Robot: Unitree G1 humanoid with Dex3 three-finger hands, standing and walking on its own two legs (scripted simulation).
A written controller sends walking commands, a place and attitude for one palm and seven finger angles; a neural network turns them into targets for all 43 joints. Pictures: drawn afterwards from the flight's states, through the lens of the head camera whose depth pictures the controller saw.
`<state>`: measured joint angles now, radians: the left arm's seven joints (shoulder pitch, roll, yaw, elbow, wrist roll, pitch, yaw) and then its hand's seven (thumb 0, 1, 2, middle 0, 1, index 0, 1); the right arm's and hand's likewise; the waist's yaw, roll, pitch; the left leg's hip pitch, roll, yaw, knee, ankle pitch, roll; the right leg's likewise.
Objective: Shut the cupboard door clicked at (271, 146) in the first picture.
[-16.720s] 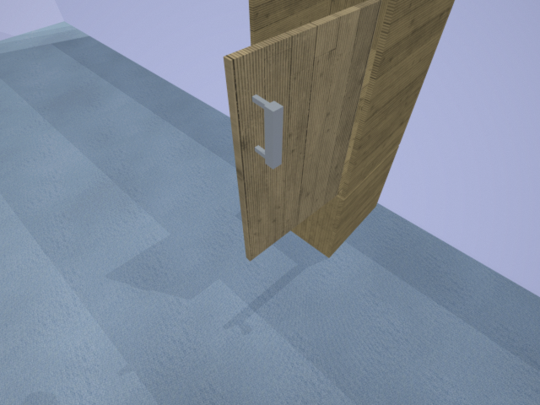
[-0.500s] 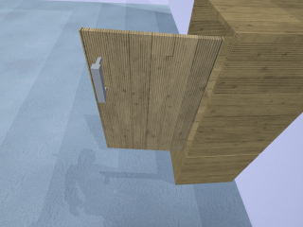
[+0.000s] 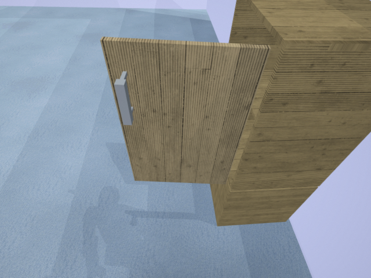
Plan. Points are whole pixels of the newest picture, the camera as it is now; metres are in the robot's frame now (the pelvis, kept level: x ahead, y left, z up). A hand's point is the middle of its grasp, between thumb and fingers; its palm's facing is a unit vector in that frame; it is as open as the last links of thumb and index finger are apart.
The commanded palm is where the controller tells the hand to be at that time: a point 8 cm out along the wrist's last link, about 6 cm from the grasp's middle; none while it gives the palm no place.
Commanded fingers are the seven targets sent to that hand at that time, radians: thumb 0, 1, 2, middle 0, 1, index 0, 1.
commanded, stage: look again from close up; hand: left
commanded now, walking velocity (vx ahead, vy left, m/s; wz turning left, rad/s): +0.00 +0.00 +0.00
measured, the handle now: (126, 98) +0.51 +0.19 +0.11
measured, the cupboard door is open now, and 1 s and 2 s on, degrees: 84 84 84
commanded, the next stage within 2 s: raise the hand and make a fist in 0.42 s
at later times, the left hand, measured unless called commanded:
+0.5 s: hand out of the picture -0.01 +0.14 -0.18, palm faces +0.03 -0.99 -0.17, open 7.4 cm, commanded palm none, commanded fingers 0.00 0.90 0.90 -0.20 -0.30 -0.20 -0.30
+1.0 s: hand (118, 275) +0.14 +0.15 -0.04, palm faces +0.17 -0.99 -0.01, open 5.9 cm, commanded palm +0.13 +0.19 -0.02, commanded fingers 0.00 0.90 0.90 -0.64 -0.78 -0.64 -0.78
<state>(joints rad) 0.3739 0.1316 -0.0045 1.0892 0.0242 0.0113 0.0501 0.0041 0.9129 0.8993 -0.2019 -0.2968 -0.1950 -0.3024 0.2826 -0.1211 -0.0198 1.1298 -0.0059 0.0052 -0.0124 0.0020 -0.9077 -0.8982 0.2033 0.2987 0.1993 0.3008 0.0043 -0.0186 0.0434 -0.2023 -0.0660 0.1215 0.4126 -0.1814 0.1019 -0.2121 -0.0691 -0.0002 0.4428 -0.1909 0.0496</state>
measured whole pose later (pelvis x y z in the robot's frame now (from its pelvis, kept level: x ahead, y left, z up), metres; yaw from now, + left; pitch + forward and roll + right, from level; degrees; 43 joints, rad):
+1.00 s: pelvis +0.01 -0.06 -0.08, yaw +5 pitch +10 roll -2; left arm 0.64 0.23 0.14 -0.08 -0.29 -0.44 -0.26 0.02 0.91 0.90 -0.47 -0.59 -0.47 -0.59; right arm 0.16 -0.27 -0.06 0.44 0.03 -0.26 -0.03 0.01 -0.91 -0.90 0.20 0.30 0.20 0.30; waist 0.06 -0.02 -0.13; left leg -0.80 0.01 -0.01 1.14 -0.51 0.02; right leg -0.75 0.00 -0.11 1.11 -0.53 -0.05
